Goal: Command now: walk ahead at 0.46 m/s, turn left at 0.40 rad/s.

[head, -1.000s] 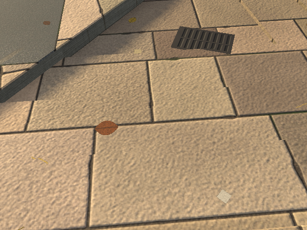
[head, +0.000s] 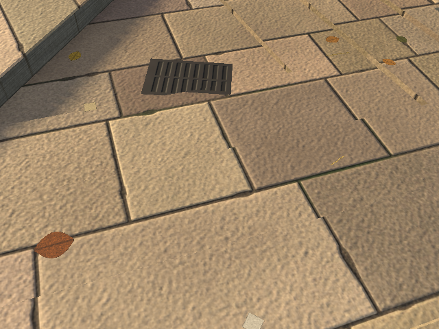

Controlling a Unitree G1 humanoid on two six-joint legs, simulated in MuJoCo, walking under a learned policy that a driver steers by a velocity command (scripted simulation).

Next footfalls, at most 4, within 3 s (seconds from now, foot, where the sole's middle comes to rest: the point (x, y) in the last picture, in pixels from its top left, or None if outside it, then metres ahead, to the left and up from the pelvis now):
0.34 right None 0.38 -0.10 -0.78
0.82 left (142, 308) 0.56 0.25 -0.81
1.40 right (203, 221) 0.90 0.07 -0.84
1.86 left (172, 153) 1.25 0.21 -0.86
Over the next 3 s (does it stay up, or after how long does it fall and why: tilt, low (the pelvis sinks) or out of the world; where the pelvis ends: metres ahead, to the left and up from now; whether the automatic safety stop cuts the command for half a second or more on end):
stays up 1.65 0.21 -0.10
